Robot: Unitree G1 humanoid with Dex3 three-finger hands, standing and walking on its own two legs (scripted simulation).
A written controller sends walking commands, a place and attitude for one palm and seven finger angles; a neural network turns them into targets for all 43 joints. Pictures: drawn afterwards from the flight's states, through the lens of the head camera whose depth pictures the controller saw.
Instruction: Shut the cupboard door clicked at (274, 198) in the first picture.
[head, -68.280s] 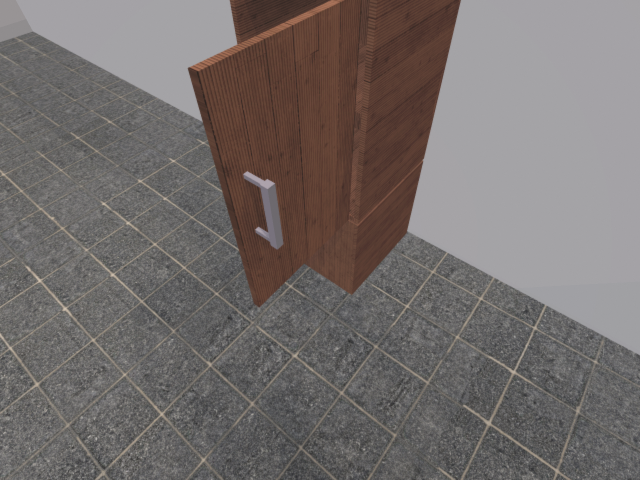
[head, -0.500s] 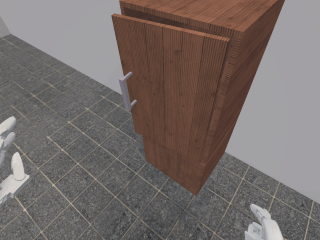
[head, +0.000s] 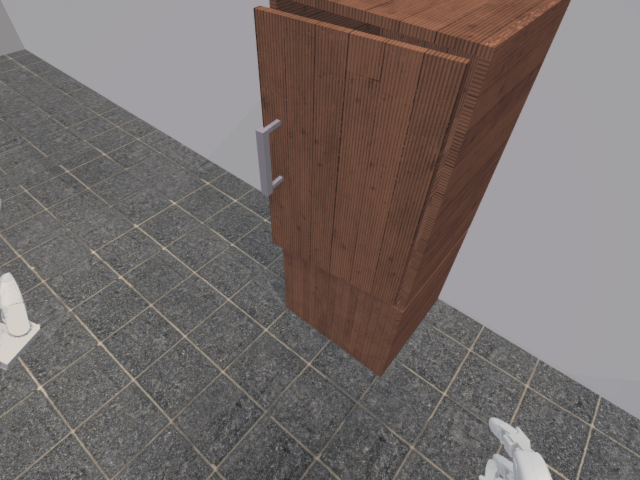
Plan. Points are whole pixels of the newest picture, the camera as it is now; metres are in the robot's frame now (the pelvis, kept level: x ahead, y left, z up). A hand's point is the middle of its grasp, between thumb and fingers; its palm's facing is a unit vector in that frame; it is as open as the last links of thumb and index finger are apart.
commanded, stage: step back with the hand held close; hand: left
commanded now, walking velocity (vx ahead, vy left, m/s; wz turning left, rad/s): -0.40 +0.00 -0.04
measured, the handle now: (271, 158) +0.73 +0.15 -0.01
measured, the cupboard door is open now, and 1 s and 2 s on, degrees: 7 7 7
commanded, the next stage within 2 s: stop stepping back and stand still in 0.80 s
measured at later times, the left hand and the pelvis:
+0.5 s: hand out of the picture +0.13 +0.26 +0.17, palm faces +0.45 -0.77 -0.45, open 7.4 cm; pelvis -0.07 -0.02 +0.00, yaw +2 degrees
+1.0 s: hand out of the picture +0.05 +0.28 +0.18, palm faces +0.37 -0.83 -0.41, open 7.4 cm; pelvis -0.15 +0.02 +0.02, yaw +1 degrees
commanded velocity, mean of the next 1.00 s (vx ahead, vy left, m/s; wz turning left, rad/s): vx -0.32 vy -0.01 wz -0.07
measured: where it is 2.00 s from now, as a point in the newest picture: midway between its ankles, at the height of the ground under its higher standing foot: outside the picture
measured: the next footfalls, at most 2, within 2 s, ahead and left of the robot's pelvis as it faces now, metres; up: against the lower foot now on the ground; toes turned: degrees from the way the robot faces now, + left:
right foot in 0.32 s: -0.04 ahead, -0.12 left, +0.00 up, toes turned +7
right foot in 1.10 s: -0.32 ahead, -0.07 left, +0.00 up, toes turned -3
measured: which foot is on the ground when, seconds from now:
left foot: down 0.00-1.00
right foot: down 0.00-0.20, up 0.22-0.30, down 0.32-0.76, up 0.78-1.00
